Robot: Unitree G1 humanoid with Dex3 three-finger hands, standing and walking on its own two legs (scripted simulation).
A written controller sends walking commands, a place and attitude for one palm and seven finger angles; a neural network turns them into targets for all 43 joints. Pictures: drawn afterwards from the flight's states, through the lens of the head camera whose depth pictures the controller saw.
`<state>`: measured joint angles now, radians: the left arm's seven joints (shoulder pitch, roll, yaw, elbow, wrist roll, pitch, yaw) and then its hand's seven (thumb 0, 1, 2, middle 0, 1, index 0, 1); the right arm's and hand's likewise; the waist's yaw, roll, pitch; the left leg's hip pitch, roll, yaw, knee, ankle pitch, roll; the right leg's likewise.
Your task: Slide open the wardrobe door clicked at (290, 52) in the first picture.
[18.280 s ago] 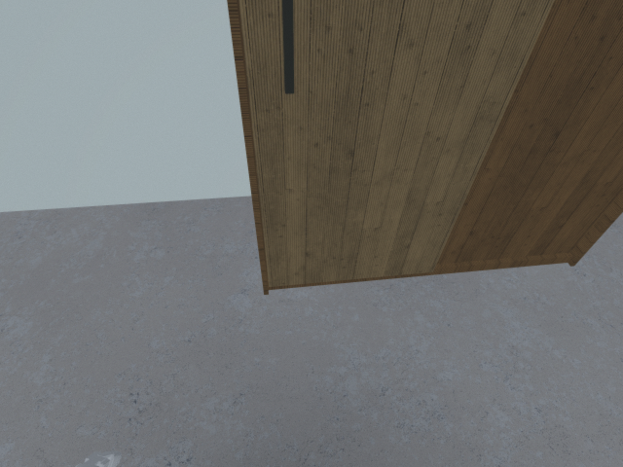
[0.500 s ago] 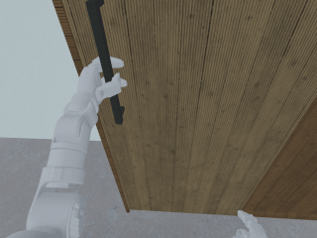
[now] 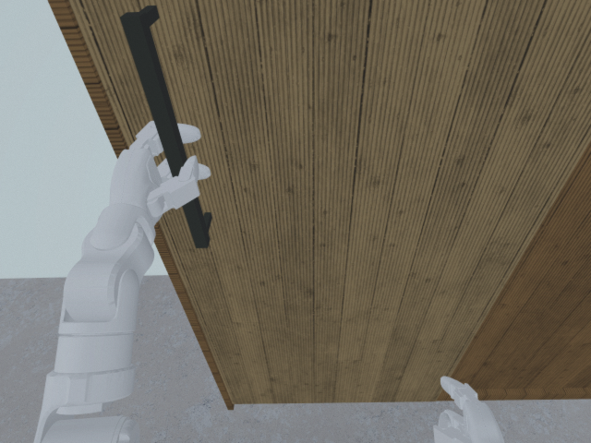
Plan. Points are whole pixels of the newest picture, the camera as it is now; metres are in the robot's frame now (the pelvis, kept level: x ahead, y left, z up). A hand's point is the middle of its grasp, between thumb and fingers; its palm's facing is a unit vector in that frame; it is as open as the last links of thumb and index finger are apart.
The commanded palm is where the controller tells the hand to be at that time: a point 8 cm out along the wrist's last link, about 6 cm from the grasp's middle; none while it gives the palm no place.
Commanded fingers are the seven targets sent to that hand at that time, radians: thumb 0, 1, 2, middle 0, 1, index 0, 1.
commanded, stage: tug the door sideways, standing still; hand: left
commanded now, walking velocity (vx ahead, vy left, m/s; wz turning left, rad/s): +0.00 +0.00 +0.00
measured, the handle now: (180, 147) +0.41 +0.17 +0.24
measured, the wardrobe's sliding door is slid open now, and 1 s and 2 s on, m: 0.00 0.00 0.08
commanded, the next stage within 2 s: step sideways, sliding the door along in 0.72 s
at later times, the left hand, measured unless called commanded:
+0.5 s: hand (196, 181) +0.35 +0.14 +0.23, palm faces +0.15 -0.99 -0.04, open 5.7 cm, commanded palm +0.33 +0.13 +0.23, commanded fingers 0.00 0.90 0.90 -0.45 -1.40 -0.45 -1.40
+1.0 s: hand (195, 185) +0.36 +0.15 +0.22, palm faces +0.15 -0.98 -0.12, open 5.9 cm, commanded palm +0.34 +0.17 +0.23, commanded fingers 0.00 0.90 0.90 -0.45 -1.40 -0.45 -1.40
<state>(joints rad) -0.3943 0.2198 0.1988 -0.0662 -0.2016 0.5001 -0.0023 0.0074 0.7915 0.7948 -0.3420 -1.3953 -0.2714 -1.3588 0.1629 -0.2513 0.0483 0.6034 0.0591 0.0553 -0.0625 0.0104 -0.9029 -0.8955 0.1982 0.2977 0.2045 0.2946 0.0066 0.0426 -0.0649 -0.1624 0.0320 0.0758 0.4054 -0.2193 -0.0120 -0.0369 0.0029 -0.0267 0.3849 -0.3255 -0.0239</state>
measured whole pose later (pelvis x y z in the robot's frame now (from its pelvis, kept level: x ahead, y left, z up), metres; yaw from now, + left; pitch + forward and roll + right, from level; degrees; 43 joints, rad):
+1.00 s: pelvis -0.05 +0.01 -0.01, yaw +1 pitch -1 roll +0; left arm -0.63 0.25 0.05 0.34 -0.13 0.06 0.13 -0.02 0.74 0.83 -0.40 -1.40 -0.28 -1.40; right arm 0.15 -0.20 0.05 0.66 0.02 -0.02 -0.10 0.01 -0.90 -0.90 0.20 0.30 0.21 0.29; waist 0.02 0.04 0.01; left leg -0.31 0.03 0.06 0.52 -0.21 0.01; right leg -0.25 0.01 -0.03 0.68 -0.42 -0.02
